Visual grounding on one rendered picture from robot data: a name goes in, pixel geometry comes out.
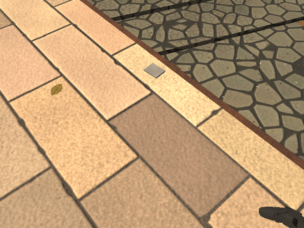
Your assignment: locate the right robot hand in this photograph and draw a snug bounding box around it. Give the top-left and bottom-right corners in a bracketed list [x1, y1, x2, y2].
[258, 206, 304, 228]

